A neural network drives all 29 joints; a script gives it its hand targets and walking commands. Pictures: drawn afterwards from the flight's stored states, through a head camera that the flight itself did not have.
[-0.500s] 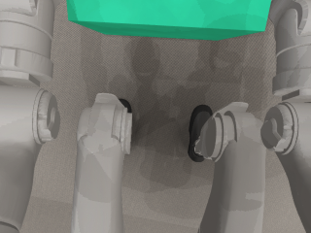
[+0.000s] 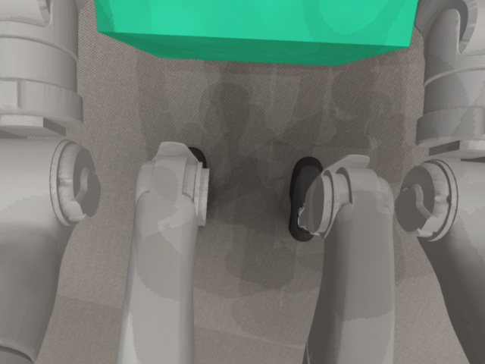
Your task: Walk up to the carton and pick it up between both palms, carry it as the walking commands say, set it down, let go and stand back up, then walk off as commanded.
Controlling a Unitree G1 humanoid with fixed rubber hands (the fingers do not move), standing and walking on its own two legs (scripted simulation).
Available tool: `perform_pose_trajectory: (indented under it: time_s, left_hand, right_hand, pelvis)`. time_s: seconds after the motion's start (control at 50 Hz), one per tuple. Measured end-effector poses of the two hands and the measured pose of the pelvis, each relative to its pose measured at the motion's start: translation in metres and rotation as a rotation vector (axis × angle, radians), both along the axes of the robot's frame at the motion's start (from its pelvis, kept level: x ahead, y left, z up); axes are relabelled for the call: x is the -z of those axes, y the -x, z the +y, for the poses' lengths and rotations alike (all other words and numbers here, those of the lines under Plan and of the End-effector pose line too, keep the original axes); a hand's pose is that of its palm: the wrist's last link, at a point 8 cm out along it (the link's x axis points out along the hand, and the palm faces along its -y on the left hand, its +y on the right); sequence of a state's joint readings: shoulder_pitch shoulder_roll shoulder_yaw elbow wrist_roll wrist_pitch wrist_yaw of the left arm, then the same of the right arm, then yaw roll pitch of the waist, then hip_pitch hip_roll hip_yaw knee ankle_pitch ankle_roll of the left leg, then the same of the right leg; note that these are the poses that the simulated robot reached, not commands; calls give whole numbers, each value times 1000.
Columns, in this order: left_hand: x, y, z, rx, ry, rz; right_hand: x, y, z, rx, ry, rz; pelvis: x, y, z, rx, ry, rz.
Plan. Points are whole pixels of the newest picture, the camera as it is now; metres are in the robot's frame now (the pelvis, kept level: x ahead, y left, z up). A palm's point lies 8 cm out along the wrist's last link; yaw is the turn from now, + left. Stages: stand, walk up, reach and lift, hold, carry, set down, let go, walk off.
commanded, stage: reach and lift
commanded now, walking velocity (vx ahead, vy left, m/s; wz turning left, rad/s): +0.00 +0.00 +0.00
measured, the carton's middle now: out of the picture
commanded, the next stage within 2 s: none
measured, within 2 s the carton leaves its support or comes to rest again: neither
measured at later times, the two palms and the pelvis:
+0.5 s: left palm out of the picture +0.55 +0.21 -0.05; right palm out of the picture +0.55 -0.17 -0.06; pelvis -0.01 +0.01 +0.05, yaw +0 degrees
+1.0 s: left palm out of the picture +0.52 +0.20 +0.02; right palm out of the picture +0.53 -0.17 +0.02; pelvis -0.01 +0.00 +0.10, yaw +0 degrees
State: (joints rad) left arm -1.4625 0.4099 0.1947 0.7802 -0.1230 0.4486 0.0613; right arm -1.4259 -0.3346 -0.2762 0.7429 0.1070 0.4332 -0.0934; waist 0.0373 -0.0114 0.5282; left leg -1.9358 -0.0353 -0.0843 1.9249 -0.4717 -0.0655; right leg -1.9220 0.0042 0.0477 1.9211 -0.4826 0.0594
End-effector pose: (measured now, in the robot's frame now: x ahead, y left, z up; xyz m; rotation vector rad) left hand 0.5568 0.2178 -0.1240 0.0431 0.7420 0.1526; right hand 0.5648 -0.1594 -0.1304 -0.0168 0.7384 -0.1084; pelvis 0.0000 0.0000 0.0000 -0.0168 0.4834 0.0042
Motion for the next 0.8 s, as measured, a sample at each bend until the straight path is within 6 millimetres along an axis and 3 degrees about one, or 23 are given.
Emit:
perform_pose_trajectory:
  time_s: [0.16,0.46,0.66,0.8]
  left_hand:
    - [-16,9,-4,12,7,17]
    - [-70,8,-6,-3,7,-22]
    - [-83,25,-12,-5,10,-3]
    - [-107,33,-14,-5,13,-12]
  right_hand:
    - [-21,12,-4,7,16,17]
    - [-72,8,-6,4,1,-20]
    - [-86,25,-12,-3,7,-1]
    - [-110,34,-14,2,7,-10]
  pelvis:
    - [-12,7,4,-1,10,-17]
    - [-44,8,6,-1,7,-49]
    - [-65,4,4,5,1,-69]
    - [-79,6,1,10,-9,-102]
